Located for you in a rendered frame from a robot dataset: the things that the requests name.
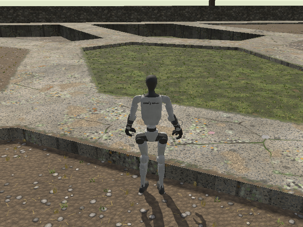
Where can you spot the robot left forearm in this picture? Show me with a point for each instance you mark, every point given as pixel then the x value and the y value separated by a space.
pixel 129 123

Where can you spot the robot left hand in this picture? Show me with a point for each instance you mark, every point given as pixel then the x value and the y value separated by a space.
pixel 127 131

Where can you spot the robot right forearm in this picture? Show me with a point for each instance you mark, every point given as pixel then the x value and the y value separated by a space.
pixel 176 124

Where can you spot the robot left upper arm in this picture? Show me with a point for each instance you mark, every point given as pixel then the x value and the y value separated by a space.
pixel 134 107

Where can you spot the robot right hand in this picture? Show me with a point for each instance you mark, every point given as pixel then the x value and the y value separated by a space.
pixel 178 132

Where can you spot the robot head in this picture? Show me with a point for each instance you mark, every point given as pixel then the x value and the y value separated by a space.
pixel 151 82

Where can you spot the robot right upper arm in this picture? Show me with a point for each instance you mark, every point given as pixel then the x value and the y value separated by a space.
pixel 169 108

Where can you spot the humanoid robot torso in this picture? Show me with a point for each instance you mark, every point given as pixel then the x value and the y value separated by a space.
pixel 151 108

